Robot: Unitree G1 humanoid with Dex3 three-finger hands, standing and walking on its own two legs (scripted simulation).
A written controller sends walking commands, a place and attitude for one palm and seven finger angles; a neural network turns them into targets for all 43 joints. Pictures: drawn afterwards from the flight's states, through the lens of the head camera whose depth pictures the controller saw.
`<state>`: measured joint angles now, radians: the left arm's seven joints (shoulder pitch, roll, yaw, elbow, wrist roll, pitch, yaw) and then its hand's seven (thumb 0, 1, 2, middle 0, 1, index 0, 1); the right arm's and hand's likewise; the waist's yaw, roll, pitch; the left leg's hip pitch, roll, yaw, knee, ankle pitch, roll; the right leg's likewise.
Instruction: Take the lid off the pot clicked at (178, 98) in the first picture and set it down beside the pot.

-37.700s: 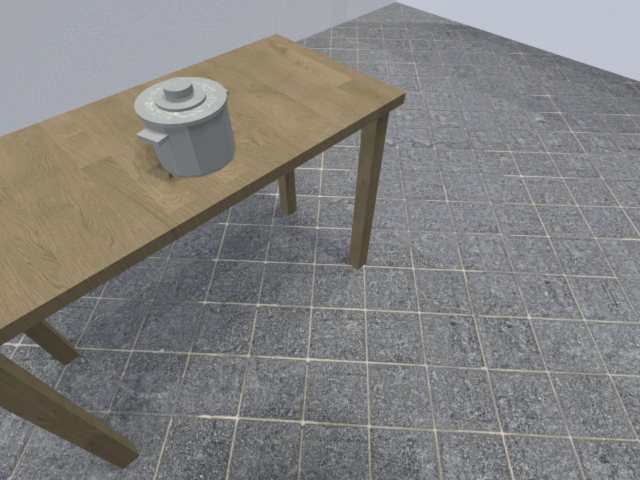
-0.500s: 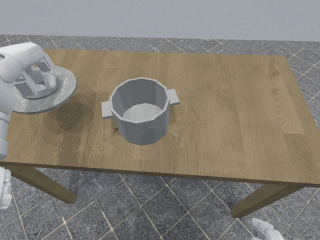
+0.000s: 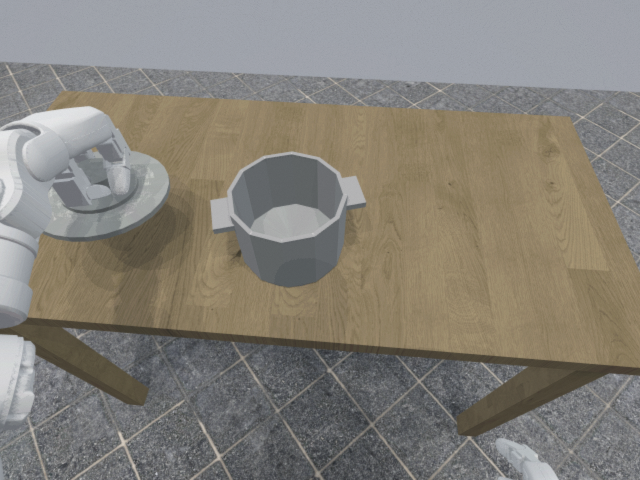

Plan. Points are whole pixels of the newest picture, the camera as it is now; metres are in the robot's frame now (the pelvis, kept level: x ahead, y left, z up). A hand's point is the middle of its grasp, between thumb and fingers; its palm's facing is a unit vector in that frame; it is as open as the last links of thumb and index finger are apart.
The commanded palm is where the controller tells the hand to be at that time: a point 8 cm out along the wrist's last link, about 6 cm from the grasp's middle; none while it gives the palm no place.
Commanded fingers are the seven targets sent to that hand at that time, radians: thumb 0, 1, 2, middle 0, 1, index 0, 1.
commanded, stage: lower the lid onto the table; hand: left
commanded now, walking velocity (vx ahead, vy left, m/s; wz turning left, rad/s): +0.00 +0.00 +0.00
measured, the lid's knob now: (93, 175) +0.45 +0.30 +0.11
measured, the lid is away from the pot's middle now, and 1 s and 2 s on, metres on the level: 0.25 0.24 0.24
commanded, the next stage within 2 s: none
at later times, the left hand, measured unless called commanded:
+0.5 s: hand (110, 185) +0.44 +0.28 +0.11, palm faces -0.43 -0.07 -0.90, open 4.2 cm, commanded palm +0.44 +0.29 +0.19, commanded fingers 0.00 0.52 1.19 -0.73 -0.81 -1.20 -1.04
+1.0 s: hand (110, 212) +0.42 +0.29 +0.08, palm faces -0.51 -0.10 -0.86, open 4.2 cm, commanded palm +0.45 +0.29 +0.15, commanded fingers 0.00 0.52 1.19 -0.73 -0.81 -1.20 -1.04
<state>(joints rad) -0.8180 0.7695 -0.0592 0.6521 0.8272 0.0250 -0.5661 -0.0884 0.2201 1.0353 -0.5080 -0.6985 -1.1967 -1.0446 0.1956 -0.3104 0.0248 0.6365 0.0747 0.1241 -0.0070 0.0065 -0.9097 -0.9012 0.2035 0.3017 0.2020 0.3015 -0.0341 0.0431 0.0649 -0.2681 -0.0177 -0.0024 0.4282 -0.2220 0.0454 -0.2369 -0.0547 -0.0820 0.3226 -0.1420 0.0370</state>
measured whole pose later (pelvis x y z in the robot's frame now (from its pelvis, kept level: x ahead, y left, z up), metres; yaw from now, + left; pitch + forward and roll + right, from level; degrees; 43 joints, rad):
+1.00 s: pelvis +0.01 +0.00 +0.00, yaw +0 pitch +6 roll -2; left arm -0.77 0.75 -0.05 0.82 0.85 -0.11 -0.48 -0.09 0.23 1.03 -0.50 -0.70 -1.19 -1.04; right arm 0.22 -0.32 0.00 0.67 0.07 0.14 -0.02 0.01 -0.91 -0.90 0.20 0.30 0.20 0.30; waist -0.05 0.04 0.06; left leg -0.31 -0.01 0.00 0.46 -0.25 0.04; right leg -0.28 -0.04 -0.08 0.34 -0.16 0.04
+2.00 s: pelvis +0.01 +0.00 -0.01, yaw -2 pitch +11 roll -2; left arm -0.90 0.76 -0.06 1.09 0.92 -0.21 -0.40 -0.11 0.20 1.05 -0.51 -0.73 -1.19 -1.04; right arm 0.28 -0.31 0.01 0.67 0.08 0.16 -0.03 0.00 -0.91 -0.90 0.20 0.30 0.20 0.30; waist -0.08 0.02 0.00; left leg -0.49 0.00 0.02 0.60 -0.31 0.05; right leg -0.47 -0.04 -0.05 0.50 -0.22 0.04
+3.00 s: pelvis +0.00 +0.01 -0.02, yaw -3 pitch +12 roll -3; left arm -0.80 0.75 0.01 0.99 0.94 -0.26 -0.31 -0.02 0.28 0.72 -0.42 -0.89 -0.87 -1.10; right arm 0.27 -0.29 0.01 0.62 0.07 0.20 -0.04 0.00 -0.91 -0.90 0.20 0.30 0.20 0.30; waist -0.07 0.03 -0.03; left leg -0.57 0.00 0.03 0.68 -0.33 0.06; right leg -0.55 -0.04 -0.03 0.56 -0.23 0.04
